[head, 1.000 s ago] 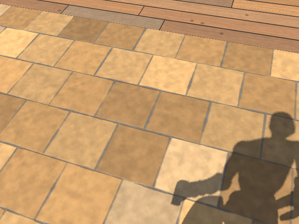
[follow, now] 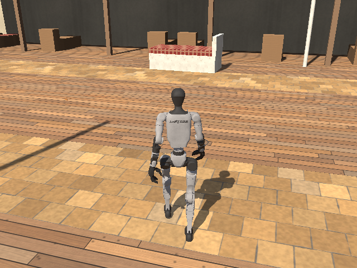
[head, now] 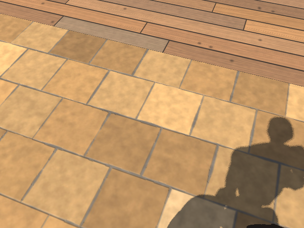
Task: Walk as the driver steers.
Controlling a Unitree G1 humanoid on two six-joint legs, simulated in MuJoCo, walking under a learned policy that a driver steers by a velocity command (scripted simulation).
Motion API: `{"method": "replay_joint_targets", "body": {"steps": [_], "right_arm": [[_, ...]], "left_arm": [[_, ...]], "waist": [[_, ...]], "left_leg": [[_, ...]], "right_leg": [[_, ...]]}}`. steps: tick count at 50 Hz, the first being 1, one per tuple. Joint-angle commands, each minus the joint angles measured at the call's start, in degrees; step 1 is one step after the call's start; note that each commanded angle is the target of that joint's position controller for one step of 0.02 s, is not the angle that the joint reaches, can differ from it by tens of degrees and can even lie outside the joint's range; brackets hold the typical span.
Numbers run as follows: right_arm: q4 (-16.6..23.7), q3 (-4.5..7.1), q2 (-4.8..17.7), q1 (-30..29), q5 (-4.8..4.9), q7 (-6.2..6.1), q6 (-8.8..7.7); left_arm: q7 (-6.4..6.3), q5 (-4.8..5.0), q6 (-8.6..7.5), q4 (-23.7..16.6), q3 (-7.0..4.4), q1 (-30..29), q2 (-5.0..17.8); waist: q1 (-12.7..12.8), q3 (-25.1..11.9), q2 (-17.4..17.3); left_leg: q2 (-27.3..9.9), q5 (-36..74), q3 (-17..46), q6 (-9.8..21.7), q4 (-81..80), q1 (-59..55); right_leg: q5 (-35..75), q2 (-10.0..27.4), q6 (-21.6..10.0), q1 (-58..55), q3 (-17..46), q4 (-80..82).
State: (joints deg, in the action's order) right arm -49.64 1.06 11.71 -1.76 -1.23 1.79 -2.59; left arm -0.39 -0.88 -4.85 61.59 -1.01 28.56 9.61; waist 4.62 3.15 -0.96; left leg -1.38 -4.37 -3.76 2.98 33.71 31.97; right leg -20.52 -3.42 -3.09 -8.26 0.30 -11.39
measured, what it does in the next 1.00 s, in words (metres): walks ahead, turning right: left foot, then right foot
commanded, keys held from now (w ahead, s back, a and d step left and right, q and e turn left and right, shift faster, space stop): w+e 0.42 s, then e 0.48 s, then no key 0.10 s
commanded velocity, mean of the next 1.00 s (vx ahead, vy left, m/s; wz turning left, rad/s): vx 0.31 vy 0.00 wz -0.51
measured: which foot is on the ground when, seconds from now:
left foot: up 0.00-0.02, down 0.04-0.58, up 0.60-1.00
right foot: down 0.00-0.04, up 0.06-0.56, down 0.58-1.00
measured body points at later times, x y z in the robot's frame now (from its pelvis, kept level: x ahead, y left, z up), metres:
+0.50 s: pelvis +0.26 +0.00 +0.01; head +0.29 -0.01 +0.45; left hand +0.49 +0.17 -0.11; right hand +0.16 -0.22 -0.14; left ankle +0.17 +0.10 -0.73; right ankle +0.39 -0.14 -0.69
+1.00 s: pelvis +0.39 -0.05 +0.01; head +0.42 -0.08 +0.46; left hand +0.60 +0.16 -0.11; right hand +0.38 -0.34 -0.12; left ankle +0.52 +0.07 -0.68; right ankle +0.40 -0.11 -0.73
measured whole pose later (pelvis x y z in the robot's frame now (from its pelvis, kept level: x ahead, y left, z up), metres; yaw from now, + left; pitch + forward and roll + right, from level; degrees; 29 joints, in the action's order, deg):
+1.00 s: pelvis +0.39 -0.05 +0.01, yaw -33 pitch +1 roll +1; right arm -45.6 3.0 14.2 7.4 -1.4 -2.0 2.5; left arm -0.3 -1.0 0.9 48.0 -4.6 14.8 15.3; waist 2.6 3.1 -1.5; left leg -3.2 -18.2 3.6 -3.1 53.2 31.2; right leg -6.9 -8.6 -6.7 16.5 4.9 -22.6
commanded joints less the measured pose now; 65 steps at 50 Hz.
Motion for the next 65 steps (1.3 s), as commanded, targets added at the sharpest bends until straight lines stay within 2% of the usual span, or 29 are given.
{"method": "replay_joint_targets", "body": {"steps": [1,2,3,4,5,6,9,14,22,25,27,28,29,30,31,32,34,35,36,39,44,49,56,58,59,60,61,63,65], "right_arm": [[0.0,2.54,7.7,10.8,0.1,-1.33,-1.55],[-2.6,3.56,9.9,20.0,-0.61,-2.07,-2.2],[-3.0,4.79,15.0,28.8,-2.06,-2.83,-2.56],[-2.3,5.37,17.8,26.4,-2.19,-2.37,-1.84],[-0.8,4.55,12.5,20.0,-0.58,-2.11,-1.25],[0.2,3.39,8.2,14.6,-0.07,-1.99,-1.56],[-1.4,2.41,4.6,14.1,0.06,-2.39,-2.97],[-3.3,2.69,5.5,19.5,0.37,-2.56,-4.62],[-5.4,2.64,6.8,25.4,0.22,-3.16,-4.16],[-6.0,2.93,8.1,26.6,0.32,-3.99,-2.96],[-5.6,3.55,9.8,25.4,0.45,-4.53,-1.99],[-5.2,3.78,10.3,24.9,0.65,-4.48,-1.41],[-4.5,3.92,10.5,23.9,1.24,-4.08,-1.18],[-2.2,2.89,4.8,27.5,0.7,-3.71,-1.21],[0.5,2.98,5.6,29.1,2.03,-3.58,-0.51],[1.0,3.14,7.4,23.8,1.12,-3.46,-0.56],[1.8,2.95,6.6,19.1,0.69,-3.47,-0.89],[2.2,3.18,7.0,19.1,-0.47,-3.47,0.02],[1.9,3.21,6.6,20.5,-1.14,-3.49,1.23],[2.7,2.94,5.2,21.0,-0.72,-3.43,3.23],[5.8,3.27,7.1,13.8,-0.62,-3.67,4.55],[7.1,3.0,7.1,10.3,-0.06,-4.04,4.74],[7.0,2.32,6.6,13.1,1.23,-4.46,3.95],[5.7,1.9,5.7,17.1,0.94,-4.69,3.17],[6.1,2.17,8.3,16.4,-0.16,-5.02,2.51],[8.2,2.09,11.5,12.3,-0.59,-4.99,2.12],[7.5,2.03,11.4,12.2,-0.34,-4.43,2.08],[6.8,0.92,7.8,10.4,0.29,-3.8,1.45],[6.2,0.72,7.9,10.2,0.29,-4.07,1.43]], "left_arm": [[-0.31,0.07,-0.37,-2.5,-2.25,-3.0,11.0],[-0.09,0.27,-0.31,-2.9,-2.19,-3.4,10.6],[0.04,0.32,-0.26,-4.7,-1.49,-1.4,7.1],[0.01,2.26,0.41,-4.9,-1.0,5.7,2.2],[-0.25,0.54,1.24,-4.7,-2.32,0.9,8.1],[0.32,0.26,1.3,-5.7,-2.77,-3.7,8.4],[1.51,-0.89,2.75,-6.2,-2.89,-5.3,5.6],[2.79,-0.97,4.72,-9.7,-2.98,-13.0,4.6],[4.25,-1.08,4.23,-16.1,-1.57,-29.0,3.7],[4.0,-1.68,3.78,-16.4,-1.65,-27.9,4.2],[3.45,-1.85,3.35,-14.6,-2.42,-20.8,5.9],[3.02,-2.02,2.71,-13.0,-3.21,-15.2,7.4],[2.15,-2.69,1.86,-11.3,-4.3,-9.0,9.8],[1.54,-2.68,1.51,-11.1,-5.71,-8.5,16.1],[1.2,-0.67,2.71,-13.1,-7.04,-6.8,20.5],[0.35,0.37,4.03,-14.3,-6.72,-8.3,18.5],[-0.27,1.08,4.48,-15.0,-5.05,-16.1,12.1],[-0.53,1.57,4.47,-15.1,-4.67,-17.0,10.6],[-0.46,1.33,4.33,-15.2,-4.33,-17.4,9.8],[0.16,0.22,3.45,-15.5,-4.93,-16.6,12.5],[0.03,0.21,4.62,-16.2,-5.43,-14.2,13.9],[-0.17,-0.31,5.3,-16.4,-5.25,-12.0,13.3],[-0.21,-0.85,6.13,-16.1,-4.46,-13.4,13.0],[-0.68,0.1,6.48,-16.0,-3.84,-15.0,12.3],[-0.79,0.36,6.23,-16.3,-3.0,-13.8,9.6],[-0.8,0.83,5.96,-16.4,-2.03,-10.2,6.3],[-1.03,0.19,6.4,-15.8,-3.2,-12.9,10.7],[-0.72,0.3,6.87,-14.5,-3.54,-13.8,11.0],[-0.3,0.02,7.29,-13.1,-3.34,-13.2,10.3]], "waist": [[-9.1,-3.1,5.0],[-12.7,-8.5,3.1],[-14.0,-17.0,-4.2],[-9.1,-21.2,-15.5],[-7.9,-13.5,-5.1],[-6.5,-6.1,-1.8],[-3.3,-1.7,-3.1],[-3.1,0.1,-2.5],[-6.2,3.8,-1.8],[-5.5,1.9,-3.4],[-2.7,-2.4,-5.5],[-0.7,-5.9,-5.3],[3.0,-9.6,-2.1],[-1.2,-14.9,8.2],[-0.3,-24.9,11.5],[0.3,-21.6,2.1],[-3.0,-8.3,-0.5],[-4.3,-6.6,-0.2],[-5.4,-6.8,0.1],[-6.6,-8.8,0.8],[-4.2,-8.1,4.6],[-2.4,-6.6,6.3],[-3.1,-6.0,7.5],[-5.8,-5.5,5.7],[-4.4,-5.4,-0.1],[-1.1,-6.4,-9.7],[-3.4,-4.8,-10.2],[-2.5,-2.8,-6.1],[-2.2,-3.2,-7.9]], "left_leg": [[3.6,-1.9,-0.7,2.3,-4.5,-18.2],[0.9,-2.1,1.9,3.5,-6.3,-31.4],[-14.5,-13.4,18.2,5.3,-7.9,-43.9],[-25.8,-20.7,43.6,11.7,-17.9,-51.0],[-22.7,-29.1,41.0,10.1,-20.6,-42.5],[-20.1,-26.5,31.1,8.4,-22.0,-33.6],[-14.5,-8.8,13.9,5.4,-24.7,-22.7],[-13.7,-0.3,3.7,5.5,-27.2,-23.8],[-12.6,17.4,-8.0,4.1,-24.7,-30.0],[-12.9,39.3,-11.3,3.0,-15.7,-34.8],[-12.8,49.7,-11.8,2.4,-4.3,-36.0],[-12.8,46.2,-11.5,2.0,5.2,-34.8],[-11.1,32.5,-12.1,-0.3,19.4,-29.0],[-5.5,-21.1,-10.9,-2.3,36.2,-11.6],[3.4,-35.3,-1.9,-4.6,53.2,1.9],[-0.4,-27.9,4.2,-4.5,52.2,5.0],[-3.5,-19.9,4.9,-4.6,43.6,4.0],[-4.1,-18.9,5.4,-5.0,40.1,1.3],[-4.0,-18.5,5.3,-5.3,37.9,-1.8],[-2.8,-16.9,5.0,-5.9,32.9,-3.7],[-2.4,-13.2,6.3,-6.6,26.1,0.4],[-1.6,-13.9,7.1,-6.0,19.1,0.5],[2.2,-19.1,4.7,-2.7,3.3,-12.8],[1.7,-8.6,4.8,-1.5,-13.6,-22.5],[-5.5,-6.6,12.5,-0.2,-19.5,-26.3],[-18.0,7.2,25.9,3.8,-21.7,-29.7],[-21.1,17.4,26.3,10.7,-19.0,-20.5],[-15.1,17.5,19.2,9.9,-18.6,-19.8],[-10.6,21.4,14.2,7.2,-16.6,-23.1]], "right_leg": [[54.0,13.3,-5.3,7.5,5.7,-14.4],[46.5,10.4,-4.3,13.7,4.3,-26.4],[23.1,6.2,-3.8,23.4,1.7,-43.7],[-11.2,-1.8,-2.6,39.9,0.8,-59.7],[-5.8,3.1,-3.5,43.4,3.8,-63.2],[0.2,5.4,-3.6,43.0,3.6,-61.0],[4.4,8.8,-2.5,37.7,2.9,-56.4],[11.8,10.2,-1.1,45.1,1.2,-52.9],[21.7,7.8,-1.3,44.7,-6.3,-29.4],[16.9,3.8,-3.1,39.3,-9.9,-25.2],[12.4,0.0,-5.2,31.7,-10.6,-23.4],[13.4,-1.3,-6.6,25.3,-9.4,-19.9],[23.1,0.0,-8.4,15.3,-6.4,-12.8],[54.9,16.1,-12.1,-1.1,9.3,-21.4],[65.5,27.3,-24.5,-12.1,31.9,-18.1],[59.8,25.1,-22.7,-6.5,25.9,-13.9],[51.3,19.1,-17.8,9.1,17.8,-9.0],[50.0,16.8,-16.1,13.9,15.4,-7.9],[49.5,15.2,-15.0,17.1,13.9,-7.3],[49.9,12.7,-13.5,19.8,12.5,-7.6],[29.4,11.0,-11.0,19.6,16.9,-5.5],[20.1,11.7,-10.5,17.0,20.4,-4.9],[29.5,12.1,-9.6,18.2,22.2,-9.5],[26.4,9.8,-6.0,21.7,21.5,-12.4],[17.5,6.4,-2.6,25.1,18.9,-16.3],[-1.0,-1.0,0.2,30.9,10.8,-22.7],[-10.9,-2.8,1.0,27.2,6.3,-28.5],[-7.2,-1.1,2.3,25.6,7.1,-33.6],[-4.4,-0.5,3.8,25.7,5.8,-32.7]]}}
Keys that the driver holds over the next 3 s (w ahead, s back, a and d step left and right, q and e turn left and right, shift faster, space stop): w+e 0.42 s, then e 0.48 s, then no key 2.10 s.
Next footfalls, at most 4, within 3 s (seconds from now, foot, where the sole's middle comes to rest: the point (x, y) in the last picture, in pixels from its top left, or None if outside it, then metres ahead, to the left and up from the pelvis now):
0.04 left None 0.21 0.10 -0.77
0.58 right None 0.44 -0.13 -0.77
1.18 left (161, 211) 0.52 0.04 -0.77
1.48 right None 0.36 -0.12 -0.77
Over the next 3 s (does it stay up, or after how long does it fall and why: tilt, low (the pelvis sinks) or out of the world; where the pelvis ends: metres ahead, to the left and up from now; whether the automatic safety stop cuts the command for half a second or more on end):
stays up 0.42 -0.03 0.01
